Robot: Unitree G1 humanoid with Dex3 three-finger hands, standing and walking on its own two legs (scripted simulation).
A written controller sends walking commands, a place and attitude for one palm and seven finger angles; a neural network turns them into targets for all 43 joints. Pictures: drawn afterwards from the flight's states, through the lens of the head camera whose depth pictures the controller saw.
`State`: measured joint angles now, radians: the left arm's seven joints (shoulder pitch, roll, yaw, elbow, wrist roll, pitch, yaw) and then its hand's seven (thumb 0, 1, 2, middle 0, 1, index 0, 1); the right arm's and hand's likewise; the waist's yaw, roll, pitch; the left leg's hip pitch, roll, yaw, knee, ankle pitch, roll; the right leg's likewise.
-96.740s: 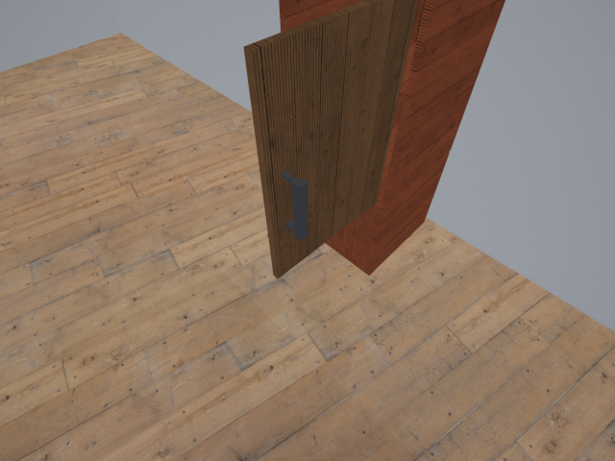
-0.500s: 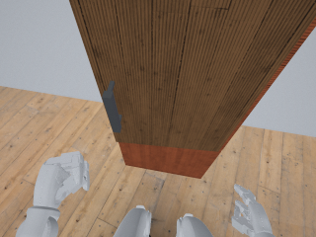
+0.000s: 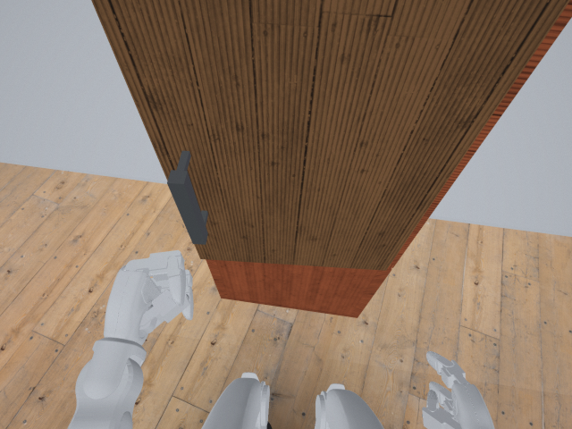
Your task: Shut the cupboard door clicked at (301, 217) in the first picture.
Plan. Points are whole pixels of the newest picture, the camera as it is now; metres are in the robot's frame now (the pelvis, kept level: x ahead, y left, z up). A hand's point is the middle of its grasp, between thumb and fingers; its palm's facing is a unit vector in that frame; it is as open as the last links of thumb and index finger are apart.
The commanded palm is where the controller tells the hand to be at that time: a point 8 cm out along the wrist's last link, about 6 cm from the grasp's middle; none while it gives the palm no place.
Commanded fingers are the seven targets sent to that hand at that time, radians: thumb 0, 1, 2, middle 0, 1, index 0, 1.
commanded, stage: bring the fist close to the handle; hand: left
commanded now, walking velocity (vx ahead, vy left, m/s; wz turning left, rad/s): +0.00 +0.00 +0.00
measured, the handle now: (193, 201) +0.43 +0.17 +0.03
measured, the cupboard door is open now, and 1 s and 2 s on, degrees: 5 5 0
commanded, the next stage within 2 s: push the door shut along its arc in 0.72 s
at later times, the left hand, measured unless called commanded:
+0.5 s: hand (198, 270) +0.32 +0.14 +0.03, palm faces -0.05 -1.00 -0.01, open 3.1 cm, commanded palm +0.30 +0.19 +0.04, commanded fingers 0.00 0.90 0.90 -1.30 -1.50 -1.30 -1.50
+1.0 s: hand (201, 262) +0.32 +0.14 +0.04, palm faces -0.06 -1.00 -0.05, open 3.1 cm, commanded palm +0.32 +0.19 +0.04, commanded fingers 0.00 0.90 0.90 -1.30 -1.50 -1.30 -1.50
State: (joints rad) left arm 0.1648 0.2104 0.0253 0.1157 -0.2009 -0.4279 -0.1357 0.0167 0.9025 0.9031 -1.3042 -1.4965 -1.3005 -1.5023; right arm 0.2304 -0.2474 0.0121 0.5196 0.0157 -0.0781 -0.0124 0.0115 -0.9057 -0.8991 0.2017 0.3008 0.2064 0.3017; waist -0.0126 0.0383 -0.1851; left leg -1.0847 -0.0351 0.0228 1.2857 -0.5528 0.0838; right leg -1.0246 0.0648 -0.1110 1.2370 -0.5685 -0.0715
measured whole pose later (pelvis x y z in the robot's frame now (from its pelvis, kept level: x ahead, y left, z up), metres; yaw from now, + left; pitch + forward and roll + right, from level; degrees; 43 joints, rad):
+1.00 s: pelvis +0.00 +0.00 +0.00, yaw +0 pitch +20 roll -3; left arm -0.10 0.19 0.01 0.39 -0.14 -0.49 -0.08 0.02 0.90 0.90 -1.31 -1.50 -1.30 -1.50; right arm 0.21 -0.24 0.01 0.56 0.01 -0.01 0.01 0.01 -0.91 -0.90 0.20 0.30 0.21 0.30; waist -0.02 0.04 -0.18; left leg -1.08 -0.04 0.03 1.26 -0.54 0.09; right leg -1.02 0.06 -0.10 1.23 -0.56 -0.07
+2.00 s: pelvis -0.05 +0.01 -0.02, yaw +2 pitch +21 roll -4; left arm -0.70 0.20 0.01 1.00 -0.18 -0.53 -0.06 0.01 0.90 0.90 -1.44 -1.50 -1.41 -1.50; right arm 0.25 -0.28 0.01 0.69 0.01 -0.04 -0.02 0.01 -0.91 -0.90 0.20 0.30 0.21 0.30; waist -0.05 0.03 -0.16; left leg -1.23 -0.07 0.00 1.31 -0.47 0.08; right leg -1.15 0.02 -0.15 1.27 -0.50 -0.06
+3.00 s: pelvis +0.01 -0.01 +0.01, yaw +0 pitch +20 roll -2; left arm 0.00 0.14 -0.04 0.23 -0.12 -0.46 -0.02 0.02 0.90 0.90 -1.31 -1.50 -1.30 -1.50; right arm 0.13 -0.22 -0.01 0.50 0.01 0.03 0.03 0.01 -0.91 -0.90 0.20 0.30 0.20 0.30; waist 0.01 0.03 -0.17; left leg -1.03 -0.04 0.03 1.24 -0.56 0.08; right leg -0.98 0.06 -0.10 1.21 -0.58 -0.08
